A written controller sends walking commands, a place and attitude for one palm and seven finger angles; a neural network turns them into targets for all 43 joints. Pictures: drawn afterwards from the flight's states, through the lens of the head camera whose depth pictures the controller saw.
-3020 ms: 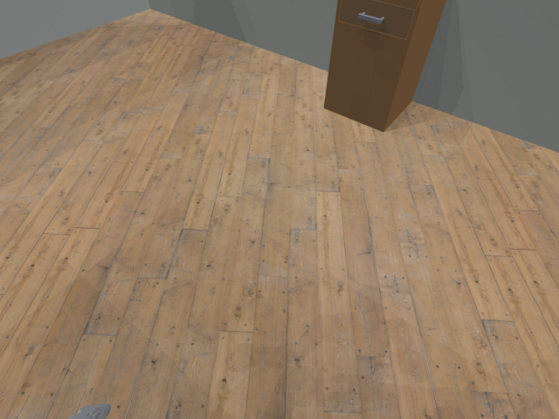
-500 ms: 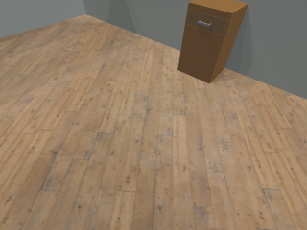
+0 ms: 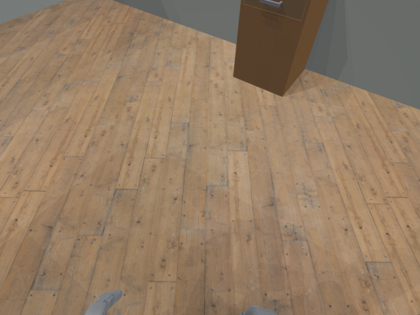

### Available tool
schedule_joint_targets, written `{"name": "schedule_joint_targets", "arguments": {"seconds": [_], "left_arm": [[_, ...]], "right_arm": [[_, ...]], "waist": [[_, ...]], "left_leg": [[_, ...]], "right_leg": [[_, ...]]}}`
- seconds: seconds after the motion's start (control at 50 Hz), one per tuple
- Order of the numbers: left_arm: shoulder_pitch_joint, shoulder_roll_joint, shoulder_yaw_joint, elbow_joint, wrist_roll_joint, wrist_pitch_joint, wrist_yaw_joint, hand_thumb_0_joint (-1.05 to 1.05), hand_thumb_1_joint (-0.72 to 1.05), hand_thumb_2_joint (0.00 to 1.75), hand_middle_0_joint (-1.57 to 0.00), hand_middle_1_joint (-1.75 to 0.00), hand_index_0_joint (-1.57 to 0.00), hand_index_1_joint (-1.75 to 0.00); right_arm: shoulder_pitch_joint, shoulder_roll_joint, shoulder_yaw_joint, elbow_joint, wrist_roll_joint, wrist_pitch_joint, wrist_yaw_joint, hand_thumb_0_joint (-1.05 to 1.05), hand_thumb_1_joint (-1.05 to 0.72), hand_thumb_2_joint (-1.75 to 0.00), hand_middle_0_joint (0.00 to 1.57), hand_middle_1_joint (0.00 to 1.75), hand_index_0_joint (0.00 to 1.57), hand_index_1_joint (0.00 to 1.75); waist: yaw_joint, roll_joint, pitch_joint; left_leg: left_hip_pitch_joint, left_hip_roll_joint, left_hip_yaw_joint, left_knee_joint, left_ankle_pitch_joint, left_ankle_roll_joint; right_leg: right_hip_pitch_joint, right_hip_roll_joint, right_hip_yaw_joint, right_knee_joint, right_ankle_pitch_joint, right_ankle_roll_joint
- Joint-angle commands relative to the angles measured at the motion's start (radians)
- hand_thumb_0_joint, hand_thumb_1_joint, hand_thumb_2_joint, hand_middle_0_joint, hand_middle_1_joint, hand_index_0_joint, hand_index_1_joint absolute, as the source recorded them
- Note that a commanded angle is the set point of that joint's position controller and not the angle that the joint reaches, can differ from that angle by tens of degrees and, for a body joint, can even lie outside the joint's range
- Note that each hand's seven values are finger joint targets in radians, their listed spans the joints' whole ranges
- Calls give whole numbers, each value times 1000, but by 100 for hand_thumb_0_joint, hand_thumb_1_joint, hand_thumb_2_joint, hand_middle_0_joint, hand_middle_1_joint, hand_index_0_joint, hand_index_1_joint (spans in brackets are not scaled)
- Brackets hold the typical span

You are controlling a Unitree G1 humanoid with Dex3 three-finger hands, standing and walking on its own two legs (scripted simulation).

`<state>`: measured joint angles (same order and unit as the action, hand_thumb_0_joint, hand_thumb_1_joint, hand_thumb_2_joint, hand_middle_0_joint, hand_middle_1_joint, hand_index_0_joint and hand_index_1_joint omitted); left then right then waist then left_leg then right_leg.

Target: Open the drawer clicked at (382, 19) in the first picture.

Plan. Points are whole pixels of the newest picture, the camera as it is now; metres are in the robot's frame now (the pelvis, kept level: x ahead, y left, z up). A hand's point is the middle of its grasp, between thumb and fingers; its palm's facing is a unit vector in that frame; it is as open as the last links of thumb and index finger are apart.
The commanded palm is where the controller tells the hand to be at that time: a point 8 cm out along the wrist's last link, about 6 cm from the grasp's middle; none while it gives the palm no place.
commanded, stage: walk to a spot facing it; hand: left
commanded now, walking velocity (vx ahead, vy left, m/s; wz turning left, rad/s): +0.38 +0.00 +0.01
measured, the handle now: (271, 1) +1.74 -0.35 -0.13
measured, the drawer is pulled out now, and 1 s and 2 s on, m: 0.00 0.00 0.00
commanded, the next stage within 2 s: turn to face it in 1.94 s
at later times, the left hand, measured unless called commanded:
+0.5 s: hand (111, 274) +0.23 +0.23 -0.15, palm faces +0.05 -0.99 -0.14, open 7.4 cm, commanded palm none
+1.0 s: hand (152, 174) +0.50 +0.18 -0.15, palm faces +0.04 -0.98 -0.21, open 7.2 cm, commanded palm none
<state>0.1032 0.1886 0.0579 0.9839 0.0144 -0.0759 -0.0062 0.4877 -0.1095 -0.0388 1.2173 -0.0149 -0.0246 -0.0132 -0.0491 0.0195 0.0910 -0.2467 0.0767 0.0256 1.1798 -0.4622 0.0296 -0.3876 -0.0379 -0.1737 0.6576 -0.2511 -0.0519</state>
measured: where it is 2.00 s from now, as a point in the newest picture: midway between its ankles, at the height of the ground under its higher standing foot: (206, 177)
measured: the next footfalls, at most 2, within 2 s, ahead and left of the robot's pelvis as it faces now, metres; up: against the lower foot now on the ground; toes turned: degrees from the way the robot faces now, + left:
left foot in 0.28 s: +0.25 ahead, +0.14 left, +0.00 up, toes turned +11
right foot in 0.76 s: +0.50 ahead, -0.11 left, +0.00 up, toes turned -11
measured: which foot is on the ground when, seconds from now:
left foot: up 0.00-0.26, down 0.28-0.76, up 0.78-1.00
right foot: down 0.00-0.30, up 0.32-0.74, down 0.76-1.00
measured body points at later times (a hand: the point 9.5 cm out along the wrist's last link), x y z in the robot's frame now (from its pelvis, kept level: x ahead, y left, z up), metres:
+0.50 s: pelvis +0.23 +0.05 +0.03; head +0.24 +0.08 +0.48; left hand +0.23 +0.28 -0.14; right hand +0.25 -0.19 -0.11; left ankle +0.21 +0.13 -0.72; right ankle +0.21 -0.10 -0.62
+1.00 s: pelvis +0.46 -0.01 +0.02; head +0.47 -0.01 +0.47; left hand +0.50 +0.23 -0.13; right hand +0.48 -0.24 -0.14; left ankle +0.51 +0.13 -0.65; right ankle +0.46 -0.10 -0.72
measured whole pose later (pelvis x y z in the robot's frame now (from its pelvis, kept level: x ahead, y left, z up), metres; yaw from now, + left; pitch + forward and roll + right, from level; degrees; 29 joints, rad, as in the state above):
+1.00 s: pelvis +0.46 -0.01 +0.02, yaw +0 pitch -1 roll -1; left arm 0.26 0.16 0.06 1.08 0.02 -0.07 0.01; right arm 0.26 -0.16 -0.07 1.08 -0.04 -0.01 0.00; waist -0.03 0.04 0.02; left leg -0.55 0.16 0.08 1.03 -0.24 -0.02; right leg -0.18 -0.02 -0.20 0.44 -0.24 -0.04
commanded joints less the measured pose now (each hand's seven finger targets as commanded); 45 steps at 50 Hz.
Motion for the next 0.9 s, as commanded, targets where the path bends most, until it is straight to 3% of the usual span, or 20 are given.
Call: {"name": "schedule_joint_targets", "arguments": {"seconds": [0.0,0.08,0.16,0.22,0.24,0.26,0.28,0.3,0.32,0.36,0.44,0.6,0.64,0.66,0.7,0.72,0.74,0.76,0.8,0.88], "left_arm": [[169,83,9,38,13,6,27,0,90,90,-20,-30,-20,-30],[135,95,13,32,16,2,22,0,90,90,-20,-30,-20,-30],[201,130,17,56,17,0,12,0,90,90,-20,-30,-20,-30],[210,140,21,57,11,11,8,0,90,90,-20,-30,-20,-30],[210,124,18,50,9,15,4,0,90,90,-20,-30,-20,-30],[217,67,12,33,6,17,-2,0,90,90,-20,-30,-20,-30],[188,40,2,-10,4,15,-4,0,90,90,-20,-30,-20,-30],[133,83,9,-13,10,19,3,0,90,90,-20,-30,-20,-30],[127,68,13,-7,7,17,-5,0,90,90,-20,-30,-20,-30],[165,52,12,27,17,21,-19,0,90,90,-20,-30,-20,-30],[189,19,12,34,21,48,-19,0,90,90,-20,-30,-20,-30],[-14,8,5,-23,13,44,-28,0,90,90,-20,-30,-20,-30],[3,19,9,-17,13,38,-27,0,90,90,-20,-30,-20,-30],[41,33,12,-5,14,34,-24,0,90,90,-20,-30,-20,-30],[299,87,32,79,21,19,-19,0,90,90,-20,-30,-20,-30],[450,188,57,118,27,7,-6,0,90,90,-20,-30,-20,-30],[513,282,72,134,12,6,3,0,90,90,-20,-30,-20,-30],[445,263,71,116,-2,14,10,0,90,90,-20,-30,-20,-30],[257,153,38,67,2,12,16,0,90,90,-20,-30,-20,-30],[195,66,6,67,13,-7,21,0,90,90,-20,-30,-20,-30]], "right_arm": [[-49,-50,-13,-122,-14,-13,11,0,-90,-90,20,30,20,30],[-60,-39,-18,-161,-11,8,29,0,-90,-90,20,30,20,30],[-205,-71,-20,-225,-8,-19,45,0,-90,-90,20,30,20,30],[-170,-116,-28,-215,-9,-32,41,0,-90,-90,20,30,20,30],[-91,-154,-37,-193,-11,-36,34,0,-90,-90,20,30,20,30],[20,-247,-61,-170,-22,-43,23,0,-90,-90,20,30,20,30],[118,-331,-76,-147,-28,-45,15,0,-90,-90,20,30,20,30],[80,-297,-61,-139,-20,-38,0,0,-90,-90,20,30,20,30],[-15,-257,-49,-171,-14,-38,-3,0,-90,-90,20,30,20,30],[-115,-187,-30,-192,-12,-61,-3,0,-90,-90,20,30,20,30],[-95,-156,-30,-168,-7,-74,-10,0,-90,-90,20,30,20,30],[-20,-171,-33,-108,-12,-62,-6,0,-90,-90,20,30,20,30],[-22,-183,-35,-98,-14,-57,-8,0,-90,-90,20,30,20,30],[-24,-185,-36,-93,-14,-54,-7,0,-90,-90,20,30,20,30],[-64,-191,-33,-94,-4,-53,-5,0,-90,-90,20,30,20,30],[-44,-147,-26,-109,7,-55,6,0,-90,-90,20,30,20,30],[-31,-95,-15,-148,11,-58,6,0,-90,-90,20,30,20,30],[-102,-119,-22,-163,15,-49,4,0,-90,-90,20,30,20,30],[-166,-110,-28,-164,-3,-40,10,0,-90,-90,20,30,20,30],[-82,-56,-22,-126,-13,-3,20,0,-90,-90,20,30,20,30]], "waist": [[35,-89,-5],[-12,-140,3],[35,-125,7],[0,-47,1],[-39,23,-25],[-81,231,-56],[-107,431,-88],[-95,303,-64],[-49,149,-21],[12,48,-13],[39,77,-44],[1,118,27],[17,120,15],[41,106,1],[168,44,-105],[222,-155,-223],[194,-316,-277],[192,-187,-229],[118,-139,-57],[23,-119,-27]], "left_leg": [[-276,99,-20,60,113,-14],[-169,102,41,-225,189,-47],[-141,66,86,-447,218,-44],[61,14,153,-591,248,-45],[181,17,131,-643,191,-36],[296,178,-142,-799,19,24],[361,374,-470,-977,-2,99],[293,402,-504,-1009,-29,124],[238,386,-420,-996,-25,142],[164,302,-201,-988,175,91],[186,230,-18,-991,414,97],[236,214,79,-976,516,96],[242,224,88,-924,572,88],[222,223,90,-861,652,81],[108,153,155,-544,722,32],[-95,77,186,-233,450,-1],[-345,-48,121,67,-92,-24],[-388,2,15,196,-78,-6],[-406,90,-27,182,111,-9],[-273,105,18,-25,192,-44]], "right_leg": [[53,-311,342,-470,-167,-110],[-57,-237,180,-497,-140,-91],[58,-235,201,-450,-118,-96],[26,-193,156,-337,-103,-64],[-11,-146,114,-195,-58,-43],[-139,-46,38,103,-93,4],[-294,47,22,428,-338,40],[-335,-8,144,581,-286,27],[-367,-56,161,631,-185,24],[-305,-101,163,581,-61,43],[-265,-107,131,464,12,77],[-191,-74,43,30,80,64],[-106,-47,25,-23,65,42],[-20,-23,13,-47,51,27],[322,10,1,-122,98,0],[549,-194,246,-187,15,-57],[663,-432,668,-339,24,-162],[561,-469,702,-416,-123,-196],[278,-385,506,-456,-219,-124],[83,-270,213,-484,-14,-76]]}}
